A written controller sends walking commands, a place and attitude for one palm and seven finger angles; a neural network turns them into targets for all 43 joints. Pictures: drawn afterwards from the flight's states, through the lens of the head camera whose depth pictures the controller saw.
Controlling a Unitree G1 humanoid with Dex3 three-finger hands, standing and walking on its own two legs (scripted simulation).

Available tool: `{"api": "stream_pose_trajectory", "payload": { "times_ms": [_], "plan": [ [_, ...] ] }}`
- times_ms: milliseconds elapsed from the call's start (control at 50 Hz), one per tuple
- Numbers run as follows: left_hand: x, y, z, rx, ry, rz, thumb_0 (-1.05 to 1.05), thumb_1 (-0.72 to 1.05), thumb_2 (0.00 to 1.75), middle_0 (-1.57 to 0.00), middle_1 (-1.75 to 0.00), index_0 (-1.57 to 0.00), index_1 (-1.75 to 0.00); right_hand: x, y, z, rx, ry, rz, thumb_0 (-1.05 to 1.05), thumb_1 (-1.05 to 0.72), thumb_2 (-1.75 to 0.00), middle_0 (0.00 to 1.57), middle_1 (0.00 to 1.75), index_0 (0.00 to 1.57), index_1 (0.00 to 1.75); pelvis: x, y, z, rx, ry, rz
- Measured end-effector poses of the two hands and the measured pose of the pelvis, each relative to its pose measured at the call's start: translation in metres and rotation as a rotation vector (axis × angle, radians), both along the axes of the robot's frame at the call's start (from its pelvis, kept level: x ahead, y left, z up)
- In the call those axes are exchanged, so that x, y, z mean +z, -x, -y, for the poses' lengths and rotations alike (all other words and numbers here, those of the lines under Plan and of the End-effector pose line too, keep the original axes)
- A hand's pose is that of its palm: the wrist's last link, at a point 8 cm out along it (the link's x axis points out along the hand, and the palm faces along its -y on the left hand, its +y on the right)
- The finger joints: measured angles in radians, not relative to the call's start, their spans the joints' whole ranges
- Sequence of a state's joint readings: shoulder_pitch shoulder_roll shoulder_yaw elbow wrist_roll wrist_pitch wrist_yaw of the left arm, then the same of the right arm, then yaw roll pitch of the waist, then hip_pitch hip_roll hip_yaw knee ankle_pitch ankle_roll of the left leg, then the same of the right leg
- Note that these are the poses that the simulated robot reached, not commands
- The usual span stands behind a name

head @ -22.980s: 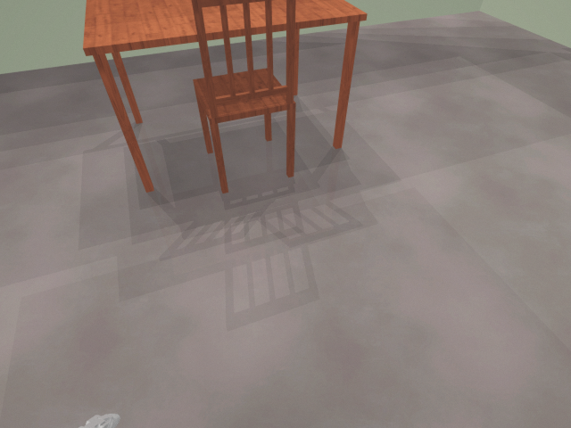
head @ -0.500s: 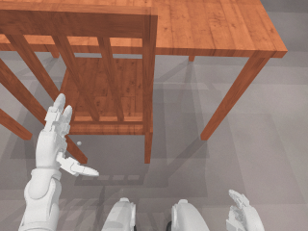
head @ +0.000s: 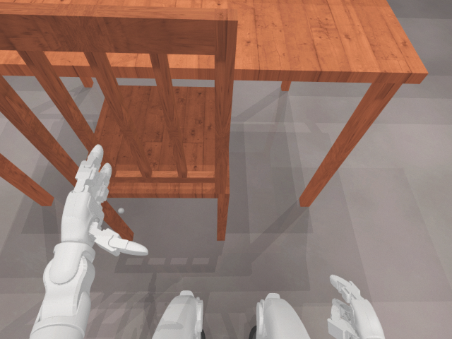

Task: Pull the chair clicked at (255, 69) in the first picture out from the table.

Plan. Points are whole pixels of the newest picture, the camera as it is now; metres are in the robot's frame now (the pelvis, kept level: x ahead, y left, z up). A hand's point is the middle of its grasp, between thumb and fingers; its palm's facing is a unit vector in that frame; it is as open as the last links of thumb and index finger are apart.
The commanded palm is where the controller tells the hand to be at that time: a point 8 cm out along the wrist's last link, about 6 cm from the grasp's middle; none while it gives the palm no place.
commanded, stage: aim the fingers beside a spindle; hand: left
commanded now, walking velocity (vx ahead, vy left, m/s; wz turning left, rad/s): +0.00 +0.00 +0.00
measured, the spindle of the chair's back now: (127, 128) +0.48 +0.20 +0.05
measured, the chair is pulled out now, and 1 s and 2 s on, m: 0.00 0.00 0.00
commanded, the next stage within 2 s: push the fingers through the gap in 1.48 s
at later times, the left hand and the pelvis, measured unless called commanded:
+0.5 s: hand (129, 210) +0.31 +0.17 +0.04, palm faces +0.02 -1.00 -0.05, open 16.9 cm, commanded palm +0.30 +0.23 +0.03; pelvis +0.01 -0.01 +0.01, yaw +0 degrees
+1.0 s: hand (123, 211) +0.32 +0.19 +0.01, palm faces +0.05 -1.00 -0.04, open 16.9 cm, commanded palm +0.30 +0.23 +0.02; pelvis +0.00 -0.01 +0.00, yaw +0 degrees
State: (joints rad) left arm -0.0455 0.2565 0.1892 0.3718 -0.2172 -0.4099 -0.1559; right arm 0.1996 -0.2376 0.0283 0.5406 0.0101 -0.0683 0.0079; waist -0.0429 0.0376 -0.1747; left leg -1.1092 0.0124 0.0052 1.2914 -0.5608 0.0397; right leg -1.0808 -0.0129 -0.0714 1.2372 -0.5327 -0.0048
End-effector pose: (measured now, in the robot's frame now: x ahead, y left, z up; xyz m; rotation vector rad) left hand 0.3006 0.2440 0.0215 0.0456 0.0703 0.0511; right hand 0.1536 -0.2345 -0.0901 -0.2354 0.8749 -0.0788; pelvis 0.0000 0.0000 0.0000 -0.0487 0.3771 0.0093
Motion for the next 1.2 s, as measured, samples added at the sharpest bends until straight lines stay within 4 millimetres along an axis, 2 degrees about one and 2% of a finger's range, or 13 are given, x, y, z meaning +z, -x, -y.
{"api": "stream_pose_trajectory", "payload": {
  "times_ms": [120,220,300,380,540,640,720,800,880,960,1040,1120,1200],
  "plan": [
    [0.004,0.019,0.018,-0.048,0.028,0.02,-0.01,-0.5,0.3,-0.06,-0.08,-0.06,-0.08,0.003,0.002,0.005,-0.006,0.026,-0.008,0.01,-0.9,-0.9,0.2,0.3,0.2,0.3,0.003,-0.004,0.001,0.002,0.001,0.006],
    [0.022,0.006,0.016,-0.018,-0.013,0.137,-0.01,-0.5,0.3,-0.06,-0.08,-0.06,-0.08,0.0,0.001,0.01,0.007,0.043,-0.014,0.01,-0.9,-0.9,0.2,0.3,0.2,0.3,0.001,-0.003,0.005,0.009,0.0,0.004],
    [0.005,-0.008,0.007,-0.006,-0.013,0.061,-0.01,-0.5,0.3,-0.06,-0.08,-0.06,-0.08,-0.003,0.0,0.016,-0.003,0.039,-0.017,0.01,-0.9,-0.9,0.2,0.3,0.2,0.3,-0.002,-0.002,0.008,0.006,-0.001,-0.007],
    [-0.01,-0.006,0.012,-0.034,0.021,-0.029,-0.01,-0.5,0.3,-0.06,-0.08,-0.06,-0.08,-0.002,0.001,0.02,-0.026,0.039,-0.015,0.01,-0.9,-0.9,0.2,0.3,0.2,0.3,-0.002,-0.004,0.009,0.0,-0.002,-0.012],
    [0.03,0.008,0.015,-0.01,-0.022,0.115,-0.01,-0.5,0.3,-0.06,-0.08,-0.06,-0.08,0.005,0.0,0.02,-0.02,0.029,-0.008,0.01,-0.9,-0.9,0.2,0.3,0.2,0.3,0.007,-0.01,0.011,-0.002,-0.01,0.002],
    [0.002,0.003,0.002,0.026,-0.009,0.022,-0.01,-0.5,0.3,-0.06,-0.08,-0.06,-0.08,-0.001,-0.003,0.021,-0.003,0.026,-0.01,0.01,-0.9,-0.9,0.2,0.3,0.2,0.3,0.0,-0.007,0.013,0.006,-0.008,-0.006],
    [-0.014,0.004,0.012,-0.025,0.027,-0.032,-0.01,-0.5,0.3,-0.06,-0.08,-0.06,-0.08,-0.003,-0.004,0.024,-0.013,0.046,-0.004,0.01,-0.9,-0.9,0.2,0.3,0.2,0.3,-0.003,-0.004,0.013,0.006,-0.003,-0.008],
    [0.01,0.004,0.024,-0.064,0.015,0.07,-0.01,-0.5,0.3,-0.06,-0.08,-0.06,-0.08,0.001,-0.003,0.023,-0.018,0.054,0.005,0.01,-0.9,-0.9,0.2,0.3,0.2,0.3,0.001,-0.005,0.012,0.003,-0.003,-0.001],
    [0.029,-0.003,0.013,-0.025,-0.024,0.134,-0.01,-0.5,0.3,-0.07,-0.08,-0.07,-0.08,0.003,-0.002,0.019,-0.015,0.037,0.005,0.01,-0.9,-0.9,0.2,0.3,0.2,0.3,0.004,-0.005,0.011,0.001,-0.006,0.002],
    [0.009,-0.005,0.001,0.015,-0.006,0.032,-0.01,-0.5,0.3,-0.06,-0.08,-0.06,-0.08,0.001,0.0,0.017,-0.011,0.019,-0.001,0.01,-0.9,-0.9,0.2,0.3,0.2,0.3,0.002,-0.004,0.01,0.003,-0.006,-0.001],
    [-0.013,0.005,0.01,-0.022,0.027,-0.055,-0.01,-0.5,0.3,-0.06,-0.08,-0.06,-0.08,0.0,0.003,0.018,-0.015,0.029,-0.005,0.01,-0.9,-0.9,0.2,0.3,0.2,0.3,0.0,-0.003,0.008,0.003,-0.003,-0.004],
    [0.005,0.01,0.029,-0.063,0.028,0.045,-0.01,-0.5,0.3,-0.06,-0.08,-0.06,-0.08,0.002,0.005,0.017,-0.018,0.047,-0.005,0.01,-0.9,-0.9,0.2,0.3,0.2,0.3,0.002,-0.003,0.006,0.001,-0.002,0.004],
    [0.028,0.003,0.025,-0.037,-0.019,0.154,-0.01,-0.5,0.3,-0.06,-0.08,-0.06,-0.08,0.002,0.005,0.014,-0.01,0.039,-0.01,0.01,-0.9,-0.9,0.2,0.3,0.2,0.3,0.003,-0.003,0.006,0.001,-0.006,0.006]
  ]
}}
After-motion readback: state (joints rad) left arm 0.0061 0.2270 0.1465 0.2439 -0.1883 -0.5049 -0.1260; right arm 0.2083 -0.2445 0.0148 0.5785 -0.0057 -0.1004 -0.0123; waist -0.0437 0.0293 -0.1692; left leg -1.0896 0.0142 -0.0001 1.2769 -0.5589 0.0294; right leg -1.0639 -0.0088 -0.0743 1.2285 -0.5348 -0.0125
